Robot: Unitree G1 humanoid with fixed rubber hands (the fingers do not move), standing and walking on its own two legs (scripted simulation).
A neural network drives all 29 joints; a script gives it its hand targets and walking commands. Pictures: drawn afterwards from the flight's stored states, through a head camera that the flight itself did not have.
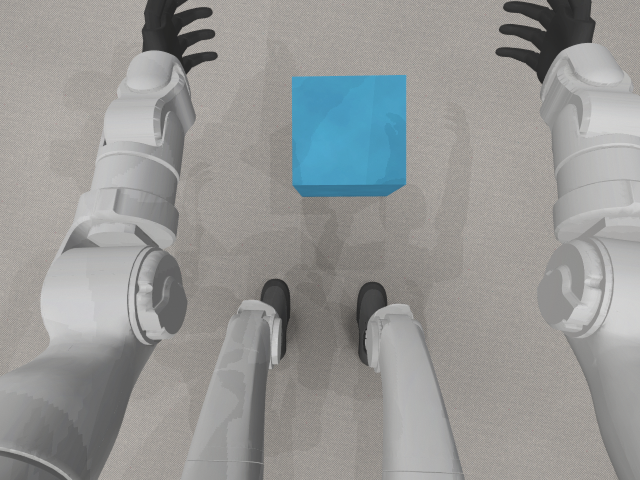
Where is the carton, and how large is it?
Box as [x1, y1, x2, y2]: [292, 75, 405, 196]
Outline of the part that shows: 405,75 292,77 292,184 302,196 387,195 405,184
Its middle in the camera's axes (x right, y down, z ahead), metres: +0.06 -0.20 +0.83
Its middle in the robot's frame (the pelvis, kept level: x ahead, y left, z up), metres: +0.55 -0.03 -0.53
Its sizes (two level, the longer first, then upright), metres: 0.210 0.200 0.250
